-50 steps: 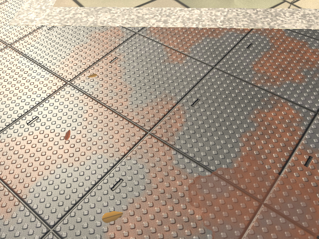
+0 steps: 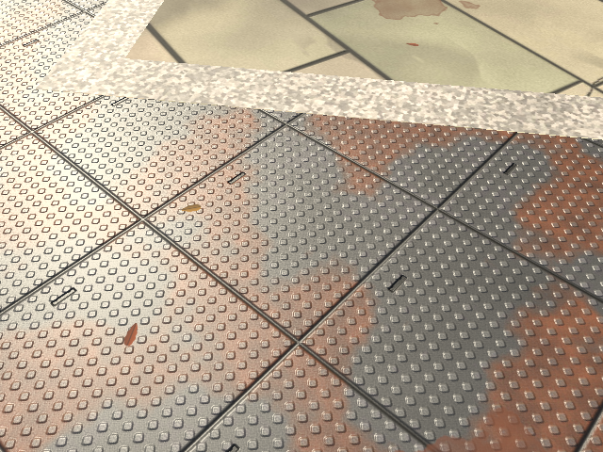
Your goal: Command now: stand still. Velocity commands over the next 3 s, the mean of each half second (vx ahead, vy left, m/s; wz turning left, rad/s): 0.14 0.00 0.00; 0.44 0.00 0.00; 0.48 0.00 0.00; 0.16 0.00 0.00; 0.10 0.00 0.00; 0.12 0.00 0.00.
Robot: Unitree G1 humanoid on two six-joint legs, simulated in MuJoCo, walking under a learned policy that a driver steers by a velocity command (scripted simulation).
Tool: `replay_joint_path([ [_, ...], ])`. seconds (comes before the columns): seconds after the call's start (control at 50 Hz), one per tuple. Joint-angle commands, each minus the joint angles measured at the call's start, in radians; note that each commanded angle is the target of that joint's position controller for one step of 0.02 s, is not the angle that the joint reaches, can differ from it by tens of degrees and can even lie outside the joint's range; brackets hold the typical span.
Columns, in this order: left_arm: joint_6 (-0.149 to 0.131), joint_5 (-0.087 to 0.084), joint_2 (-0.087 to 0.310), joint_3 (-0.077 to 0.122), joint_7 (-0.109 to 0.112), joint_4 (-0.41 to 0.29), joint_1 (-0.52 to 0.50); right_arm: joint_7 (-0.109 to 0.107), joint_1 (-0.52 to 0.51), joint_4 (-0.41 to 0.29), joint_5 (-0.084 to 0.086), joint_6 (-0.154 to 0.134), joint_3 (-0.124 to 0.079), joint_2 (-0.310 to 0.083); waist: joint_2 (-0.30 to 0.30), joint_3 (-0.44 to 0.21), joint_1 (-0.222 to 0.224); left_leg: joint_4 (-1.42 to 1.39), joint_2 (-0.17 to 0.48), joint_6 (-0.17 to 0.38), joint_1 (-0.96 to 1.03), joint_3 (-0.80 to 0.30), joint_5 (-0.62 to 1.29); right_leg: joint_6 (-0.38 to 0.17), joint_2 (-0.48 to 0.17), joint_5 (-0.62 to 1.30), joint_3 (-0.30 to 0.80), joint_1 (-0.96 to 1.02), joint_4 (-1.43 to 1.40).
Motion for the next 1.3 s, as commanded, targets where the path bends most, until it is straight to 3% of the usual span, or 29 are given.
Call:
replay_joint_path([
  [0.02, -0.005, 0.000, 0.081, 0.011, 0.004, 0.000, 0.058, -0.005, 0.039, -0.002, 0.000, -0.005, -0.009, -0.070, 0.004, 0.039, 0.004, -0.067, 0.109, 0.010, 0.029, -0.126, 0.024, -0.033, -0.103, 0.050, 0.106, -0.070, -0.091],
  [0.2, -0.004, 0.001, 0.057, 0.003, 0.009, 0.038, 0.083, -0.011, 0.053, 0.039, 0.001, -0.001, -0.005, -0.053, -0.003, 0.052, 0.002, -0.061, 0.112, 0.009, 0.036, -0.124, 0.036, -0.032, -0.098, 0.062, 0.102, -0.071, -0.092],
  [0.24, -0.001, 0.004, 0.065, 0.008, 0.008, 0.048, 0.106, -0.009, 0.061, 0.044, 0.000, 0.003, -0.010, -0.060, -0.004, 0.042, 0.004, -0.050, 0.085, 0.018, 0.026, -0.112, -0.152, -0.043, -0.072, -0.130, 0.093, -0.077, -0.090],
  [0.28, 0.008, 0.009, 0.090, 0.022, 0.003, 0.034, 0.107, -0.004, 0.060, 0.032, -0.005, 0.012, -0.022, -0.079, -0.018, 0.097, 0.006, -0.014, 0.057, 0.048, -0.059, -0.107, -0.436, -0.079, -0.060, -0.415, 0.115, -0.140, -0.080],
  [0.32, 0.008, 0.008, 0.086, 0.027, -0.002, 0.025, 0.131, 0.004, 0.041, 0.010, -0.008, 0.010, -0.021, -0.055, -0.038, 0.166, 0.020, 0.032, 0.049, 0.061, -0.149, -0.115, -0.496, -0.114, -0.094, -0.523, 0.187, -0.161, -0.106],
  [0.38, -0.005, 0.010, 0.142, 0.056, -0.001, 0.045, 0.211, 0.021, -0.035, -0.042, -0.025, -0.020, -0.015, -0.010, -0.160, 0.153, 0.058, 0.250, 0.001, 0.034, -0.286, 0.011, -0.239, -0.199, -0.262, -0.543, 0.419, -0.004, -0.250],
  [0.4, -0.010, 0.010, 0.147, 0.063, -0.002, 0.043, 0.208, 0.027, -0.057, -0.059, -0.029, -0.031, -0.021, -0.031, -0.149, 0.155, 0.060, 0.297, 0.027, 0.035, -0.296, 0.008, -0.215, -0.219, -0.299, -0.515, 0.450, -0.009, -0.274],
  [0.46, -0.022, 0.007, 0.145, 0.070, -0.008, 0.022, 0.134, 0.040, 0.003, -0.069, -0.016, -0.056, -0.028, -0.027, -0.122, 0.162, -0.007, 0.198, 0.036, 0.050, -0.157, 0.016, -0.244, -0.197, -0.264, -0.443, 0.360, -0.107, -0.229],
  [0.5, -0.032, 0.002, 0.121, 0.069, -0.012, -0.008, 0.056, 0.033, 0.191, -0.001, -0.005, -0.067, -0.038, -0.022, -0.053, 0.144, -0.089, 0.047, -0.001, 0.056, 0.184, 0.011, -0.185, -0.142, -0.152, -0.352, 0.214, -0.315, -0.082],
  [0.52, -0.044, 0.000, 0.068, 0.054, -0.019, -0.043, 0.008, 0.020, 0.318, 0.024, -0.013, -0.076, -0.058, -0.093, 0.123, 0.115, -0.143, -0.108, 0.166, 0.092, 0.338, -0.256, -0.347, -0.096, -0.050, -0.258, 0.078, -0.468, 0.174],
  [0.54, -0.056, 0.010, 0.037, 0.046, -0.029, -0.085, -0.002, 0.019, 0.440, 0.054, -0.008, -0.070, -0.087, -0.196, 0.332, 0.078, -0.163, -0.252, 0.376, 0.184, 0.427, -0.621, -0.499, -0.068, 0.046, -0.279, -0.069, -0.625, 0.471],
  [0.56, -0.057, 0.040, 0.115, 0.065, -0.036, -0.092, -0.042, 0.016, 0.387, 0.046, -0.015, -0.062, -0.075, -0.145, 0.167, 0.125, -0.117, -0.234, 0.405, 0.208, 0.350, -0.639, -0.451, -0.083, -0.007, -0.286, -0.003, -0.663, 0.641],
  [0.58, -0.061, 0.039, 0.091, 0.063, -0.046, -0.091, -0.050, 0.018, 0.299, 0.013, -0.018, -0.065, -0.065, -0.119, 0.071, 0.145, -0.072, -0.227, 0.373, 0.195, 0.288, -0.554, -0.377, -0.090, -0.044, -0.201, 0.028, -0.661, 0.692],
  [0.6, -0.068, 0.028, 0.068, 0.058, -0.054, -0.083, -0.041, 0.019, 0.236, -0.010, -0.019, -0.072, -0.061, -0.107, 0.038, 0.135, -0.039, -0.240, 0.334, 0.175, 0.252, -0.469, -0.287, -0.085, -0.068, -0.118, 0.037, -0.629, 0.696],
  [0.64, -0.063, 0.029, 0.072, 0.063, -0.066, -0.081, -0.041, 0.015, 0.195, -0.020, -0.011, -0.087, -0.045, -0.074, 0.041, 0.114, -0.007, -0.262, 0.271, 0.144, 0.232, -0.331, -0.103, -0.062, -0.086, -0.029, 0.021, -0.586, 0.652],
  [0.7, -0.043, 0.028, 0.065, 0.065, -0.070, -0.102, -0.089, 0.009, 0.265, 0.012, -0.006, -0.098, -0.032, -0.060, 0.072, 0.089, -0.002, -0.225, 0.232, 0.135, 0.264, -0.201, 0.254, -0.035, -0.065, 0.022, -0.031, -0.600, 0.617],
  [0.78, -0.035, 0.016, 0.041, 0.046, -0.070, -0.185, -0.287, 0.008, 0.276, 0.016, -0.009, -0.100, -0.021, -0.064, 0.092, 0.127, -0.025, -0.234, 0.191, 0.131, 0.184, -0.108, 0.404, -0.025, -0.033, 0.115, -0.092, -0.533, 0.380],
  [0.84, -0.033, 0.007, 0.053, 0.041, -0.066, -0.218, -0.349, 0.005, 0.289, 0.025, -0.009, -0.103, -0.023, -0.088, 0.115, 0.133, -0.030, -0.232, 0.208, 0.129, 0.176, -0.086, 0.509, -0.056, -0.004, 0.155, -0.126, -0.411, 0.232],
  [0.88, -0.037, 0.006, 0.082, 0.052, -0.055, -0.216, -0.300, 0.005, 0.265, 0.026, -0.009, -0.108, -0.027, -0.107, 0.110, 0.099, 0.009, -0.150, 0.228, 0.118, 0.218, -0.064, 0.734, -0.098, 0.024, 0.141, -0.128, -0.311, 0.197],
  [0.92, -0.050, 0.006, 0.125, 0.076, -0.041, -0.154, -0.095, 0.002, 0.237, 0.023, -0.010, -0.104, -0.035, -0.133, 0.102, -0.012, 0.099, 0.097, 0.224, 0.098, 0.255, -0.038, 0.918, -0.138, 0.068, 0.102, -0.123, -0.111, 0.161],
  [0.94, -0.058, 0.014, 0.148, 0.092, -0.033, -0.102, 0.061, 0.003, 0.221, 0.018, -0.007, -0.100, -0.038, -0.139, 0.083, -0.087, 0.165, 0.297, 0.196, 0.085, 0.180, -0.018, 0.819, -0.159, 0.052, 0.121, -0.102, 0.083, 0.100],
  [0.96, -0.063, 0.039, 0.226, 0.115, -0.025, -0.073, 0.212, 0.010, 0.237, -0.005, -0.003, -0.097, -0.029, -0.100, -0.011, -0.191, 0.201, 0.598, 0.144, 0.076, -0.009, 0.012, 0.453, -0.202, -0.163, -0.069, 0.141, 0.302, 0.073],
  [0.98, -0.059, 0.049, 0.288, 0.126, -0.034, -0.082, 0.212, 0.024, 0.362, -0.013, 0.024, -0.091, -0.016, 0.016, -0.211, -0.289, 0.113, 0.986, -0.052, 0.045, -0.339, 0.001, -0.377, -0.362, -0.440, -0.162, 0.686, 0.493, -0.074],
  [1.0, -0.050, 0.007, 0.246, 0.121, -0.042, -0.091, 0.108, 0.025, 0.254, -0.028, 0.002, -0.085, -0.040, -0.087, -0.069, -0.203, 0.102, 1.035, 0.001, 0.067, -0.433, -0.107, -0.296, -0.340, -0.387, -0.335, 0.725, 0.377, -0.178],
  [1.02, -0.054, -0.003, 0.181, 0.101, -0.043, -0.112, -0.005, 0.030, 0.142, -0.070, -0.006, -0.088, -0.048, -0.103, -0.043, -0.047, 0.066, 0.984, 0.054, 0.073, -0.461, -0.095, -0.186, -0.299, -0.359, -0.318, 0.553, 0.213, -0.205],
  [1.04, -0.065, 0.002, 0.127, 0.087, -0.047, -0.114, -0.047, 0.032, 0.101, -0.079, -0.010, -0.092, -0.048, -0.090, 0.008, 0.013, 0.040, 0.925, 0.085, 0.073, -0.416, -0.093, -0.127, -0.269, -0.316, -0.174, 0.447, 0.090, -0.235],
  [1.08, -0.082, 0.005, 0.067, 0.066, -0.038, -0.083, -0.026, 0.038, 0.133, -0.069, -0.029, -0.070, -0.046, -0.048, -0.006, 0.029, -0.019, 0.834, 0.119, 0.053, -0.301, -0.092, -0.107, -0.218, -0.242, 0.023, 0.280, -0.039, -0.252],
  [1.16, -0.102, 0.007, 0.109, 0.064, -0.031, -0.048, 0.076, 0.050, 0.049, -0.107, -0.034, -0.037, -0.048, -0.034, -0.029, 0.059, -0.033, 0.713, 0.138, 0.017, -0.356, -0.049, -0.055, -0.211, -0.204, 0.167, 0.162, -0.059, -0.285],
  [1.3, -0.101, 0.003, 0.111, 0.051, -0.031, -0.029, 0.216, 0.062, -0.261, -0.214, -0.013, -0.036, -0.036, -0.038, -0.048, 0.093, 0.045, 0.348, 0.115, -0.015, -0.433, 0.030, 0.167, -0.162, -0.161, 0.395, 0.062, 0.065, -0.288],
])
Next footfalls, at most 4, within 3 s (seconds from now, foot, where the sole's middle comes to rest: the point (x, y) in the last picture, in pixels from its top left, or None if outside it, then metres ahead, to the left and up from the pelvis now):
0.96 right None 0.45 -0.05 -0.78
1.50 left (269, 361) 0.76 0.11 -0.78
1.94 right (346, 348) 0.80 -0.09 -0.78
2.62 left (265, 332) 0.85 0.12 -0.78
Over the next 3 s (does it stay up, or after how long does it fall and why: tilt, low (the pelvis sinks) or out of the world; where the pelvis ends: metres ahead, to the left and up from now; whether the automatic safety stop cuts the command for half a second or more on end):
stays up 0.88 0.04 -0.01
